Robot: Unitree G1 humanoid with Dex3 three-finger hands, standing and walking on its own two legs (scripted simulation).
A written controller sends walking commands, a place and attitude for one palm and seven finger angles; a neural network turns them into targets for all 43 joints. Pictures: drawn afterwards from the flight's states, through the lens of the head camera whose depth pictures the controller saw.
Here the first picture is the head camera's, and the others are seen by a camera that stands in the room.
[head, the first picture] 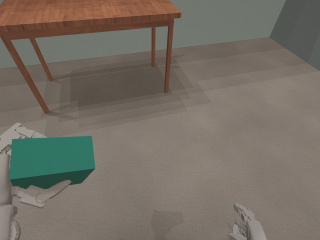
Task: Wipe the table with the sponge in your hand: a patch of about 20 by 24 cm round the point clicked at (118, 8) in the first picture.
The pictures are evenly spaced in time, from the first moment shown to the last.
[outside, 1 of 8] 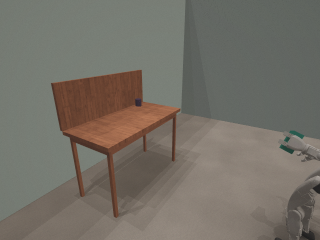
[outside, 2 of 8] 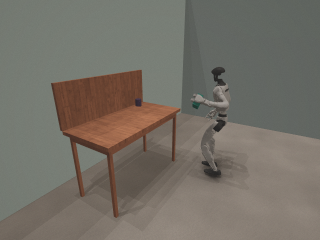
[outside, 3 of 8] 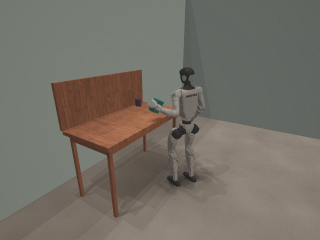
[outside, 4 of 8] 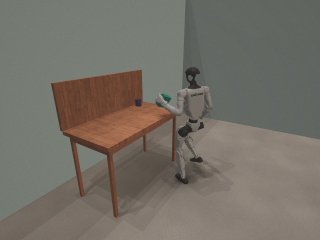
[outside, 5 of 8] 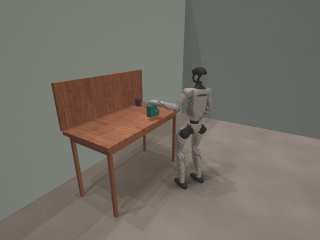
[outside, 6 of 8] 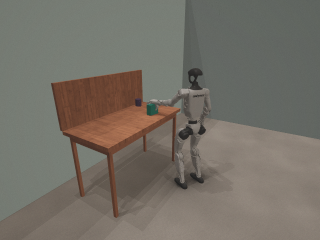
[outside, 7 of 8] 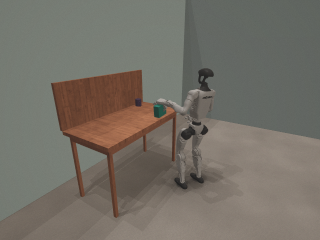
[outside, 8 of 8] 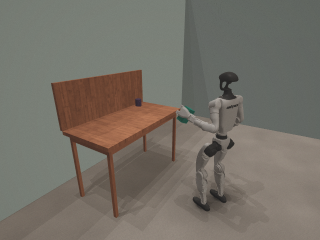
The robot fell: no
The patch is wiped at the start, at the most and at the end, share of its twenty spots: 0.00 1.00 1.00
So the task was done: yes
